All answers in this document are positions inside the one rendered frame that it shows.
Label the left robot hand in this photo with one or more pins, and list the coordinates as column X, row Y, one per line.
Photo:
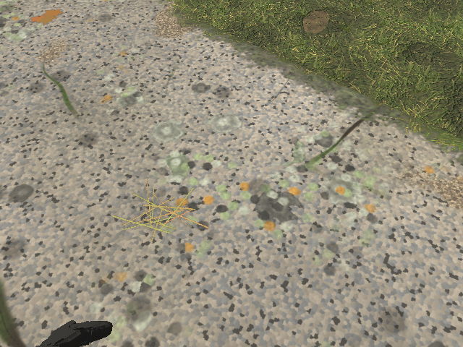
column 74, row 334

